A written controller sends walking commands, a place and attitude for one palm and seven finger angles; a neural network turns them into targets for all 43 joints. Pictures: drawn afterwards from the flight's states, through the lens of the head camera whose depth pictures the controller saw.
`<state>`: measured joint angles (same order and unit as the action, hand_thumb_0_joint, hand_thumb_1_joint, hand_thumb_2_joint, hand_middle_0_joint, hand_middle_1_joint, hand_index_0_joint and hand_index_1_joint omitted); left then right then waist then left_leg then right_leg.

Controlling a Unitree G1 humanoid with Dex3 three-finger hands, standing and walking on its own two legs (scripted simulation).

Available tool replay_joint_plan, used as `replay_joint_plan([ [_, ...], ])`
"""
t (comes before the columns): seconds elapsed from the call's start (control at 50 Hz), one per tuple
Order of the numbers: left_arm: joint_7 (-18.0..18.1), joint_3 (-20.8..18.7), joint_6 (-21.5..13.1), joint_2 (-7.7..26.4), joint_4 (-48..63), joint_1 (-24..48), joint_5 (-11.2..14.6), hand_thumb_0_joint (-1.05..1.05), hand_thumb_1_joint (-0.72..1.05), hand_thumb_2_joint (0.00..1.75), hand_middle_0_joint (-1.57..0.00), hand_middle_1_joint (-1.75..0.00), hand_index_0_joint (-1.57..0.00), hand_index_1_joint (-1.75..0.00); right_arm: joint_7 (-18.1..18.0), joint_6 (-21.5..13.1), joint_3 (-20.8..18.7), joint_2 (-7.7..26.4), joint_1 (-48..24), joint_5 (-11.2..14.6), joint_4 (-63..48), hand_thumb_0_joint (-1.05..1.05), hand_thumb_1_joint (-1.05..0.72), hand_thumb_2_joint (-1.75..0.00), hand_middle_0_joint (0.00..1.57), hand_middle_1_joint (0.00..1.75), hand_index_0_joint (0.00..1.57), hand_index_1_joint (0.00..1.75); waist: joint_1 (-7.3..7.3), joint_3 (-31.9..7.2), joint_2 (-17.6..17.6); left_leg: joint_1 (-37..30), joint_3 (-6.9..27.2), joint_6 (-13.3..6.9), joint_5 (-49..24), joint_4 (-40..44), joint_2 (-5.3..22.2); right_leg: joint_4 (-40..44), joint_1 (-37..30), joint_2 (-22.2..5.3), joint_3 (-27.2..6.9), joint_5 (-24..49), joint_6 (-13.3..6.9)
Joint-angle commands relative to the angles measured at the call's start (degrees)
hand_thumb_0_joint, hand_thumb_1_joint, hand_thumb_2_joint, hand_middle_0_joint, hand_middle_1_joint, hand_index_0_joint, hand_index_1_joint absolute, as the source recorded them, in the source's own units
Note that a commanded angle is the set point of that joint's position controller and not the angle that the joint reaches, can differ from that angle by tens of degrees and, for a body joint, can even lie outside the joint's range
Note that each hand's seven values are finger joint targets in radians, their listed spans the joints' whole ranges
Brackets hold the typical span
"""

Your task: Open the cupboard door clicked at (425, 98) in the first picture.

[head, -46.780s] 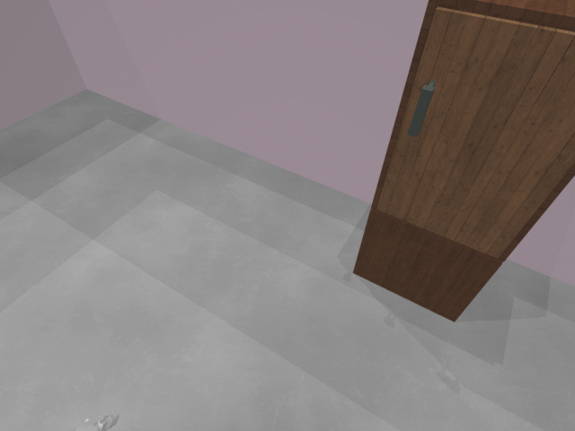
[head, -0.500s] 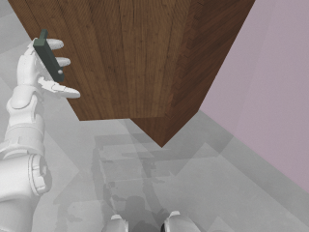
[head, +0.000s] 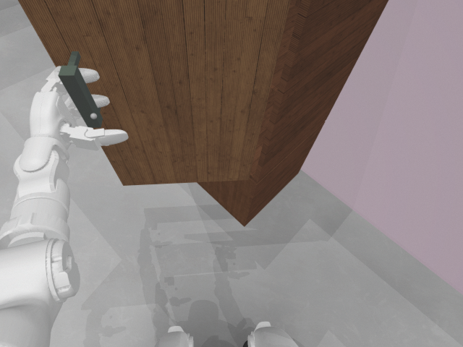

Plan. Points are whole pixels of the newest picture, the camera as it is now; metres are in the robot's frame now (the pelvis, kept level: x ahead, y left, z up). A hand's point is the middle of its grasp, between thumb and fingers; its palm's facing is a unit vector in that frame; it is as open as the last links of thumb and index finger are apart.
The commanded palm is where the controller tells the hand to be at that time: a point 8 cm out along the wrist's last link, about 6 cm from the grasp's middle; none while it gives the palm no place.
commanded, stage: close the thumb around the handle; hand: left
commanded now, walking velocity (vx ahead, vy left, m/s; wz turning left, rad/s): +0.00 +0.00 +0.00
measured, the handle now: (85, 91) +0.54 +0.23 +0.10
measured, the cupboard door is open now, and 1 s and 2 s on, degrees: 49 62 91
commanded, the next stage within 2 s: pull the door open along its arc in 0.46 s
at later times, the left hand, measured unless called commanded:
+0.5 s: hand (94, 116) +0.48 +0.21 +0.09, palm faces +0.04 -1.00 -0.01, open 5.9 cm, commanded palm +0.46 +0.25 +0.09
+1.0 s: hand (97, 153) +0.41 +0.19 +0.09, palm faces -0.01 -1.00 +0.00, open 6.2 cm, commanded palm +0.35 +0.24 +0.09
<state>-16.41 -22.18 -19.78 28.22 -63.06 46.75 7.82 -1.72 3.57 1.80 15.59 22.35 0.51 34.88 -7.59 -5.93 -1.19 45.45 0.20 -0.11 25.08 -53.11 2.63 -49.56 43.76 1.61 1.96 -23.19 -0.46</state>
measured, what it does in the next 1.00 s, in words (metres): stands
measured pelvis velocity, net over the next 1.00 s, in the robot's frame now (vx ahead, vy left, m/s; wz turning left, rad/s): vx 0.01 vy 0.00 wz -0.02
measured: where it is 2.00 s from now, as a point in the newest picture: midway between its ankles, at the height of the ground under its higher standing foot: outside the picture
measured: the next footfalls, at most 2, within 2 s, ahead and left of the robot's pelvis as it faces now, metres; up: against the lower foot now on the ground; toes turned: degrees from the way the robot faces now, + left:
none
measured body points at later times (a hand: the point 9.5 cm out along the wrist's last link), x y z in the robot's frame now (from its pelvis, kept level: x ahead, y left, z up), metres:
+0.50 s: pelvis +0.00 +0.00 +0.00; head +0.10 +0.02 +0.44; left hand +0.47 +0.26 +0.10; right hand +0.01 -0.26 -0.12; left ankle +0.00 +0.12 -0.69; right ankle +0.00 -0.12 -0.69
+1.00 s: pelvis +0.01 +0.00 +0.01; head +0.07 +0.00 +0.46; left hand +0.40 +0.25 +0.09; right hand +0.08 -0.26 -0.10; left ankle +0.00 +0.12 -0.69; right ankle +0.00 -0.12 -0.69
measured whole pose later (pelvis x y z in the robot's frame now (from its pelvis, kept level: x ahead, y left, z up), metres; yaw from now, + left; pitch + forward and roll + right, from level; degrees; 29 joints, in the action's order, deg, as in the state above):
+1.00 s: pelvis +0.01 +0.00 +0.01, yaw -1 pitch +14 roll -1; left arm -15.7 -18.1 -17.2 19.0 -36.7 20.7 13.6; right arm -0.7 3.5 0.8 14.9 21.5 2.1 31.3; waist -4.8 -7.8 -2.0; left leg 36.8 -1.9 -0.3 24.9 -48.2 2.7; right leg -45.8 36.4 1.8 -0.2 -22.9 -0.3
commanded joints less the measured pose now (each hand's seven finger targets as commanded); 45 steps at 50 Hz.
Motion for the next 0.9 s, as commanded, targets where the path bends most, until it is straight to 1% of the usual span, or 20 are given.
replay_joint_plan([
  [0.0,0.04,-0.84,-3.54,13.69,10.65,26.83,0.87,0.0,0.23,0.61,-0.35,-1.28,-0.35,-1.28,-0.66,-1.29,-3.59,9.48,7.59,0.14,-3.16,0.0,-0.9,-0.9,0.2,0.3,0.2,0.3,-1.59,-20.78,-2.99,-14.85,1.13,-1.91,-20.58,4.83,-1.72,4.82,-9.48,1.23,-0.25,20.81,-0.35],
  [0.06,0.38,-0.32,-3.83,13.67,11.48,27.85,0.07,0.0,0.4,0.68,-0.36,-1.3,-0.36,-1.3,-0.69,-1.49,-3.65,9.53,7.53,0.05,-3.06,0.0,-0.9,-0.9,0.2,0.3,0.2,0.3,-1.2,-23.13,-5.72,-17.0,1.62,-1.5,-20.54,4.93,-1.66,4.44,-8.05,1.03,-0.24,19.38,-0.47],
  [0.1,0.44,1.09,-4.56,11.24,13.07,27.86,0.37,0.0,0.51,0.73,-0.37,-1.31,-0.37,-1.31,-0.45,-1.75,-3.71,9.16,7.6,-0.13,-3.1,0.0,-0.9,-0.9,0.2,0.3,0.2,0.3,-1.18,-24.82,-8.36,-20.2,1.79,-1.26,-23.76,4.36,-1.57,4.02,-6.7,1.18,0.14,20.23,-0.76],
  [0.12,0.66,-0.26,-4.74,12.77,12.54,28.04,0.46,0.0,0.56,0.76,-0.38,-1.31,-0.38,-1.31,-0.42,-1.74,-3.77,9.45,7.7,-0.17,-2.57,0.0,-0.9,-0.9,0.2,0.3,0.2,0.3,-1.1,-25.12,-7.6,-20.68,2.29,-0.99,-24.22,4.36,-1.23,3.94,-6.18,1.18,0.31,19.94,-0.68],
  [0.16,0.76,-0.02,-4.66,12.27,12.11,28.03,0.7,0.0,0.68,0.8,-0.38,-1.33,-0.38,-1.33,-0.35,-1.76,-3.77,9.47,7.71,-0.19,-2.52,0.0,-0.9,-0.9,0.2,0.3,0.2,0.3,-1.32,-25.13,-5.38,-19.43,2.07,-1.18,-23.19,4.39,-1.29,4.13,-7.25,1.29,0.17,20.05,-0.46],
  [0.24,0.86,-0.25,-4.62,13.01,11.34,28.94,0.27,0.0,0.9,0.9,-0.4,-1.35,-0.4,-1.35,-0.37,-1.8,-3.71,9.57,7.66,-0.16,-2.33,0.0,-0.9,-0.9,0.2,0.3,0.2,0.3,-1.32,-24.47,-6.01,-18.48,2.1,-1.21,-21.94,4.53,-1.46,4.05,-7.29,1.26,0.14,19.41,-0.55],
  [0.28,0.82,-0.22,-4.6,12.95,11.36,28.22,0.19,0.0,0.9,0.9,-0.4,-1.35,-0.4,-1.35,-0.45,-1.77,-3.73,9.57,7.7,-0.15,-2.41,0.0,-0.9,-0.9,0.2,0.3,0.2,0.3,-1.2,-24.57,-5.25,-18.45,2.12,-1.22,-22.3,4.7,-1.41,4.11,-7.75,1.26,0.21,19.71,-0.57],
  [0.34,0.65,-0.09,-5.11,12.27,13.55,26.6,0.48,0.0,0.9,0.9,-0.4,-1.35,-0.4,-1.35,-0.19,-1.78,-3.8,9.38,7.56,-0.21,-2.61,0.0,-0.9,-0.9,0.2,0.3,0.2,0.3,-0.35,-26.96,-7.97,-21.07,2.07,-0.94,-25.71,4.33,-1.36,3.79,-7.81,1.33,0.27,21.31,-0.7],
  [0.38,0.6,1.55,-4.76,10.38,12.6,26.88,0.69,0.0,0.9,0.9,-0.4,-1.35,-0.4,-1.35,-0.17,-1.77,-3.71,9.28,7.31,-0.1,-2.54,0.0,-0.9,-0.9,0.2,0.3,0.2,0.3,-1.27,-24.01,-6.47,-19.73,1.99,-1.02,-23.29,4.67,-1.27,4.34,-6.65,1.39,0.48,19.73,-0.6],
  [0.42,0.91,0.39,-4.94,11.82,12.73,27.84,0.68,0.0,0.9,0.9,-0.4,-1.35,-0.4,-1.35,-0.2,-1.8,-3.74,9.42,7.43,-0.17,-2.38,0.0,-0.9,-0.9,0.2,0.3,0.2,0.3,-1.14,-23.8,-5.43,-18.44,1.83,-1.32,-22.2,4.68,-1.52,4.42,-8.01,1.45,0.14,20.08,-0.52],
  [0.44,1.11,-1.74,-4.71,14.23,11.63,26.56,0.58,0.0,0.9,0.9,-0.4,-1.35,-0.4,-1.35,-0.32,-1.7,-3.82,9.69,7.65,-0.13,-2.4,0.0,-0.9,-0.9,0.2,0.3,0.2,0.3,-0.73,-23.74,-4.98,-17.44,1.57,-1.39,-21.53,4.78,-1.55,4.55,-8.94,1.37,-0.05,20.22,-0.56],
  [0.46,1.03,-1.73,-4.95,15.04,12.94,27.33,0.34,0.0,0.9,0.9,-0.4,-1.35,-0.4,-1.35,-0.46,-1.63,-3.79,9.75,7.65,-0.11,-2.43,0.0,-0.9,-0.9,0.2,0.3,0.2,0.3,-0.8,-24.71,-4.69,-17.44,1.71,-1.43,-22.01,4.86,-1.54,4.33,-9.58,1.27,-0.16,20.83,-0.54],
  [0.52,0.66,0.24,-5.16,11.75,12.77,26.39,0.55,0.0,0.9,0.9,-0.4,-1.35,-0.4,-1.35,-0.34,-1.78,-3.77,9.24,7.4,-0.09,-2.52,0.0,-0.9,-0.9,0.2,0.3,0.2,0.3,-0.72,-24.63,-6.37,-19.18,1.69,-1.29,-22.89,4.77,-1.55,4.33,-8.27,1.37,0.13,20.59,-0.61],
  [0.54,0.68,-0.45,-5.18,13.02,12.47,26.38,0.41,0.0,0.9,0.9,-0.4,-1.35,-0.4,-1.35,-0.4,-1.69,-3.78,9.5,7.47,-0.12,-2.37,0.0,-0.9,-0.9,0.2,0.3,0.2,0.3,-0.67,-23.92,-6.44,-19.11,1.98,-1.1,-22.84,4.94,-1.36,4.29,-7.71,1.3,0.3,20.04,-0.71],
  [0.56,0.91,-3.06,-5.21,16.9,12.3,27.22,0.05,0.0,0.9,0.9,-0.4,-1.35,-0.4,-1.35,-0.58,-1.55,-3.77,9.92,7.69,-0.15,-2.2,0.0,-0.9,-0.9,0.2,0.3,0.2,0.3,-0.4,-24.0,-5.69,-17.95,1.83,-1.32,-22.59,4.72,-1.39,4.28,-8.61,1.28,-0.15,20.43,-0.63],
  [0.62,0.25,-2.3,-5.54,14.91,13.73,22.59,0.32,0.0,0.9,0.9,-0.4,-1.35,-0.4,-1.35,-0.45,-1.49,-3.73,9.29,7.23,-0.1,-3.29,0.0,-0.9,-0.9,0.2,0.3,0.2,0.3,0.93,-26.64,-7.42,-19.84,1.55,-1.12,-26.29,4.67,-1.57,3.69,-10.27,1.29,-0.02,23.0,-0.79],
  [0.66,-0.23,-2.14,-5.05,13.78,14.12,18.72,1.11,0.0,0.9,0.9,-0.4,-1.35,-0.4,-1.35,-0.29,-1.34,-3.8,9.28,6.63,0.05,-4.04,0.0,-0.9,-0.9,0.2,0.3,0.2,0.3,1.43,-25.51,-6.54,-19.27,1.02,-1.12,-25.89,5.03,-1.49,4.09,-10.74,1.34,0.11,23.08,-0.69],
  [0.72,-0.66,-2.99,-4.78,13.58,18.52,13.46,2.58,0.0,0.9,0.9,-0.4,-1.35,-0.4,-1.35,-0.22,-1.26,-4.09,9.2,5.86,0.37,-5.39,0.0,-0.9,-0.9,0.2,0.3,0.2,0.3,2.71,-27.74,-4.19,-18.72,0.41,-1.42,-27.04,5.59,-1.65,4.14,-15.4,1.36,-0.18,26.37,-0.67],
  [0.76,-0.9,-2.4,-4.13,12.29,21.78,9.24,3.34,0.0,0.9,0.9,-0.4,-1.35,-0.4,-1.35,-0.06,-1.22,-4.12,8.85,4.87,0.68,-6.39,0.0,-0.9,-0.9,0.2,0.3,0.2,0.3,3.48,-26.94,-4.83,-18.64,-0.22,-1.41,-27.29,6.2,-1.7,4.49,-16.88,1.3,-0.19,27.51,-0.71],
  [0.88,-0.69,-1.03,-2.34,6.94,34.27,-8.82,6.33,0.0,0.9,0.9,-0.4,-1.35,-0.4,-1.35,0.46,-2.0,-4.39,7.63,1.31,1.6,-9.85,0.0,-0.9,-0.9,0.2,0.3,0.2,0.3,6.06,-23.82,-3.0,-18.21,-1.58,-1.77,-29.74,8.36,-1.85,5.65,-22.05,0.91,-0.33,31.88,-0.66],
])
